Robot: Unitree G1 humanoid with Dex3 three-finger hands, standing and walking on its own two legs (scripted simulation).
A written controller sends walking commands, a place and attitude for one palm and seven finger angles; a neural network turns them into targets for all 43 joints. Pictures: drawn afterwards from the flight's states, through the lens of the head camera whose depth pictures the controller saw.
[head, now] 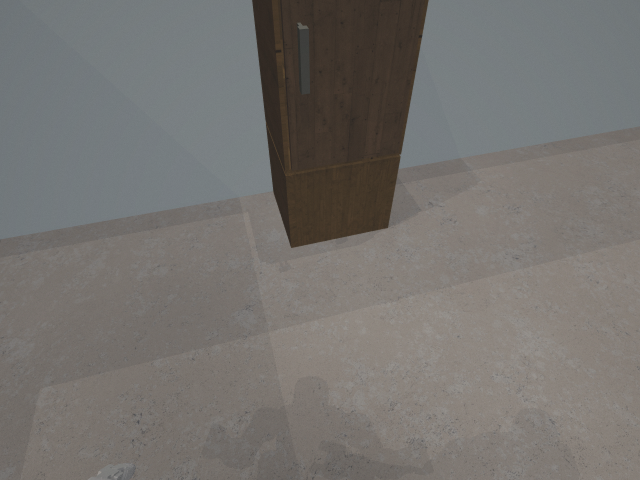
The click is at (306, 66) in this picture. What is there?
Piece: cupboard door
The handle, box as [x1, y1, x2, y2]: [297, 22, 309, 94]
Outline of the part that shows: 299,22 297,23 299,85 302,94 309,93 308,28 306,25 303,26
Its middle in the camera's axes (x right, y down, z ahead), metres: -0.05 -0.50 +1.08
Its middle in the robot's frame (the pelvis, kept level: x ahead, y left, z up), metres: +1.15 +0.11 +0.05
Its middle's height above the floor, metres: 0.82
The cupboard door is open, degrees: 0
